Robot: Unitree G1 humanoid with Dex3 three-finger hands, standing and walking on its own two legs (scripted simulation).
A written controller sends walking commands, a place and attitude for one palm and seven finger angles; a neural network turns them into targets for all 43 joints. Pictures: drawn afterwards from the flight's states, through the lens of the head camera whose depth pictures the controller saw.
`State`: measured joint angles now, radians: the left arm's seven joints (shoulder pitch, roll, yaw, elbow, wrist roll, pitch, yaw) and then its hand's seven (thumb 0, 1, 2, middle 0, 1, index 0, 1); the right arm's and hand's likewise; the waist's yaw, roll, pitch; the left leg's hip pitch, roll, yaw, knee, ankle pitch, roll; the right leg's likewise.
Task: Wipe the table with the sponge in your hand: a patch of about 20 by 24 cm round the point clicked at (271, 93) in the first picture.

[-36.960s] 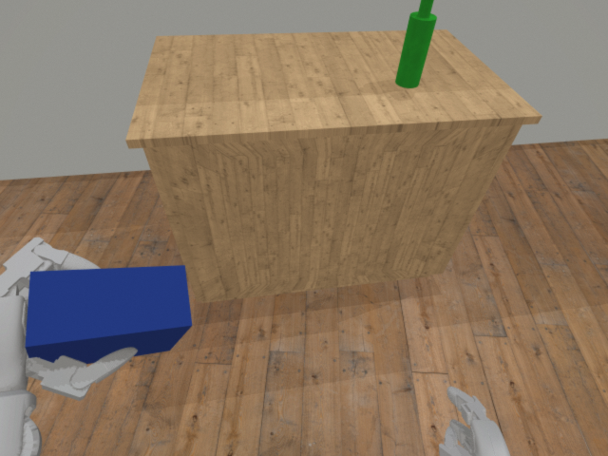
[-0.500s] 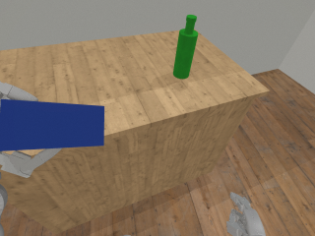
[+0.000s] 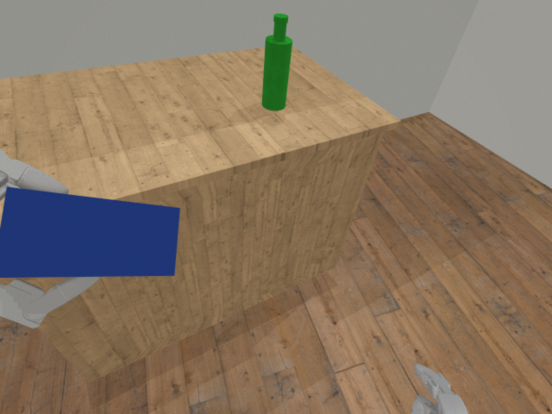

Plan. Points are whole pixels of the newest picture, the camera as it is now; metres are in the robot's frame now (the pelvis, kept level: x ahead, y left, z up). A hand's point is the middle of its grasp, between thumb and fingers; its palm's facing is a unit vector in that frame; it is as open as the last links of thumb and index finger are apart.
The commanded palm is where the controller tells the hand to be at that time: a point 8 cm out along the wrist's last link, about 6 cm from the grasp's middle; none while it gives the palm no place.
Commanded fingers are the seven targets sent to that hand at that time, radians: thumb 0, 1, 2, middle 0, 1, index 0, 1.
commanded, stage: stop stepping back and stand still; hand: left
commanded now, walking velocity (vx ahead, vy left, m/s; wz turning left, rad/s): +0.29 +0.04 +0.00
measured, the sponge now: (114, 239) +0.24 +0.18 +0.21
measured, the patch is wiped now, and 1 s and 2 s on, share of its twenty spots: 1.00 1.00 1.00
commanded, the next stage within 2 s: stand and wait in 1.58 s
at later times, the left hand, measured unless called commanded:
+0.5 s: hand out of the picture +0.12 +0.21 +0.24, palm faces +0.38 -0.86 -0.32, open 10.5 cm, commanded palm +0.07 +0.26 +0.26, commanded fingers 0.00 0.10 1.30 -1.20 -1.60 -1.20 -1.60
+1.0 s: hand (45, 353) +0.12 +0.17 +0.25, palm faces +0.41 -0.82 -0.39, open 10.5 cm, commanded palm +0.07 +0.23 +0.26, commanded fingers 0.00 0.10 1.30 -1.20 -1.60 -1.20 -1.60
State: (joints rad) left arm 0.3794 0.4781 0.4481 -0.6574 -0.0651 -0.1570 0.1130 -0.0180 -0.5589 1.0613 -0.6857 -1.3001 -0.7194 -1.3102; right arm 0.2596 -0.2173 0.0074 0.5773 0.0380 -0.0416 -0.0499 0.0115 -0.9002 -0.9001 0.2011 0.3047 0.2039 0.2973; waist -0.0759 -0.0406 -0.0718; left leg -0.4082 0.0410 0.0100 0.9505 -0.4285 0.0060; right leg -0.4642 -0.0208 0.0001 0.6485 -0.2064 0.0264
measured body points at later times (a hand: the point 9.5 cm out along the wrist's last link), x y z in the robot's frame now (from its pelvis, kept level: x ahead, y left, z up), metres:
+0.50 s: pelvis -0.10 -0.02 +0.00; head -0.13 +0.00 +0.45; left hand +0.09 +0.25 +0.25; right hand +0.06 -0.25 -0.07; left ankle -0.09 +0.11 -0.72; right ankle -0.03 -0.13 -0.71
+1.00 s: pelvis -0.09 -0.05 +0.01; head -0.09 -0.05 +0.46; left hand +0.09 +0.21 +0.27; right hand +0.07 -0.31 -0.07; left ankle -0.06 +0.10 -0.72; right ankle -0.07 -0.15 -0.71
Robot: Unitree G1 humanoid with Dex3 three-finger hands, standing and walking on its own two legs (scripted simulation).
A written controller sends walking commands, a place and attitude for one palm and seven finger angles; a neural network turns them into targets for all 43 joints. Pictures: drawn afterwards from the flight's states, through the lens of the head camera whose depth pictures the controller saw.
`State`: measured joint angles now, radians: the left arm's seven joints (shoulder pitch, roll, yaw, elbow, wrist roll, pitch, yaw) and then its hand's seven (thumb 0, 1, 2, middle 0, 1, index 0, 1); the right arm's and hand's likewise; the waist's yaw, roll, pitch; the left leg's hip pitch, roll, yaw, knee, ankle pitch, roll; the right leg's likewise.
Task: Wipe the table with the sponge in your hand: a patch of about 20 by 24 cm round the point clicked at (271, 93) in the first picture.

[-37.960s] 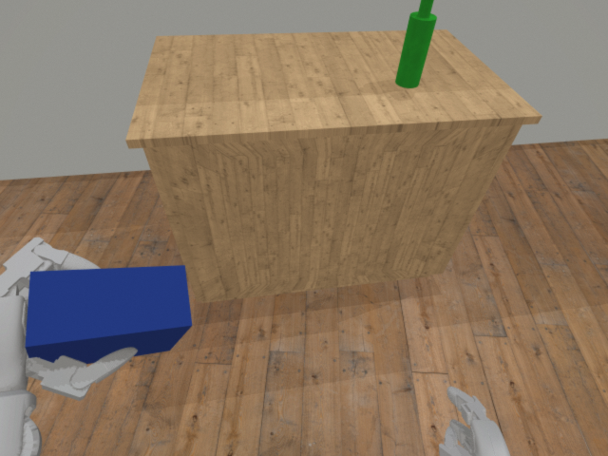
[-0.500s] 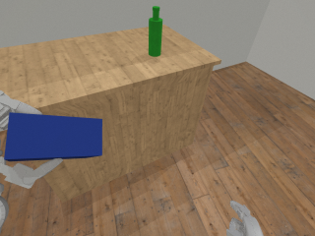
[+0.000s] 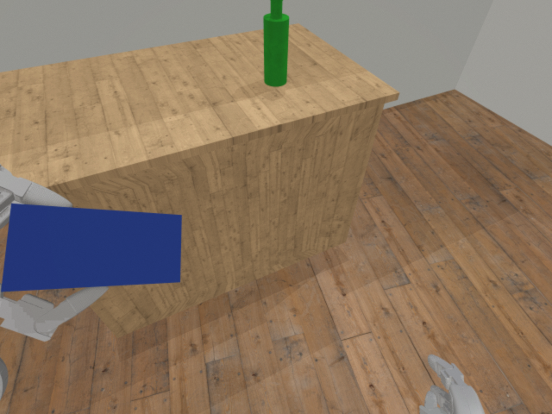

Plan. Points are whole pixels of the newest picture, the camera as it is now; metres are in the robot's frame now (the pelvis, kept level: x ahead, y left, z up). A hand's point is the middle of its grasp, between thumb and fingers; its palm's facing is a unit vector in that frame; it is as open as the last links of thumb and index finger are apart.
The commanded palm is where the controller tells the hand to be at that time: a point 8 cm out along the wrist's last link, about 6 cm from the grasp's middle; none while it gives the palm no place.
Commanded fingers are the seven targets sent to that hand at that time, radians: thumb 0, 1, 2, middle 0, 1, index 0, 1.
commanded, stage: stop stepping back and stand still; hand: left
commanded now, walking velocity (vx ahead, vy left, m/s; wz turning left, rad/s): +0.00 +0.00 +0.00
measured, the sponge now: (120, 250) +0.23 +0.17 +0.20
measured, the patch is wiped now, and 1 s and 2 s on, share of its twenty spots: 1.00 1.00 1.00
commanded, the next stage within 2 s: stand and wait in 0.58 s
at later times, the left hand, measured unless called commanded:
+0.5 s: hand out of the picture +0.21 +0.27 +0.23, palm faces +0.45 -0.83 -0.34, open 10.5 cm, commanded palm +0.16 +0.31 +0.25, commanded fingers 0.00 0.10 1.30 -1.20 -1.60 -1.20 -1.60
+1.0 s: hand (16, 245) +0.22 +0.26 +0.22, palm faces +0.42 -0.83 -0.38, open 10.5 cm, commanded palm +0.16 +0.30 +0.25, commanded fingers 0.00 0.10 1.30 -1.20 -1.60 -1.20 -1.60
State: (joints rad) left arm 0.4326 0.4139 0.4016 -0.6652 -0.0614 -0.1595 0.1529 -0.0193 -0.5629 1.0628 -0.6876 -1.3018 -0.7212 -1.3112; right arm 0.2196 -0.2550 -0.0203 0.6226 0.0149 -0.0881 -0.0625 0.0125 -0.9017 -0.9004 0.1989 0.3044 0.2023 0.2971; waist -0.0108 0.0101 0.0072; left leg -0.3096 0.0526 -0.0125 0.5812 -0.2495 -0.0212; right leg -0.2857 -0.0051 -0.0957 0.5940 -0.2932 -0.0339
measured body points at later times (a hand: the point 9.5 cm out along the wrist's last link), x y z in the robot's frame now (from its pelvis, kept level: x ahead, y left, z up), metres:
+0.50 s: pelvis +0.00 +0.03 +0.01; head +0.00 +0.05 +0.46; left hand +0.19 +0.31 +0.25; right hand +0.19 -0.18 -0.06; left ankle +0.03 +0.15 -0.73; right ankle +0.02 -0.10 -0.73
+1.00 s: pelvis +0.00 +0.03 +0.01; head +0.00 +0.03 +0.46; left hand +0.19 +0.30 +0.24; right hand +0.16 -0.21 -0.07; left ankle +0.03 +0.15 -0.73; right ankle +0.02 -0.10 -0.73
